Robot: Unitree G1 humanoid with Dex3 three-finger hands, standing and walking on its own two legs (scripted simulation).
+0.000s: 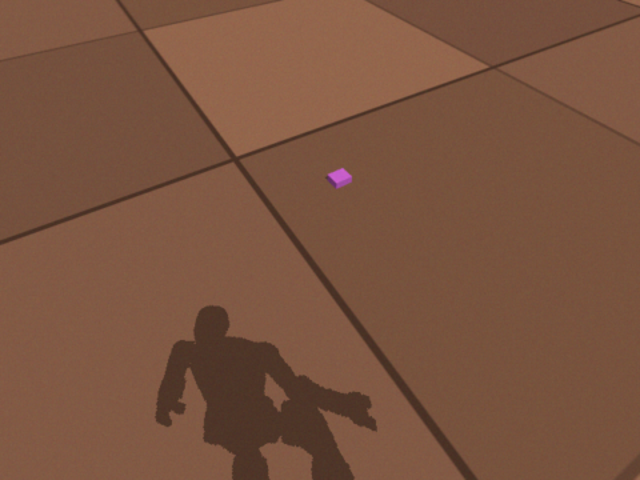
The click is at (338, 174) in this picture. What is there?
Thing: flat box
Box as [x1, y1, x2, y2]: [327, 168, 351, 188]
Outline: 343,168 327,174 327,179 336,188 351,181 351,176
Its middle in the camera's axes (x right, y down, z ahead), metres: +0.08 -0.31 +1.87
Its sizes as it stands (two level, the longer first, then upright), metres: 0.091 0.077 0.036
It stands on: the floor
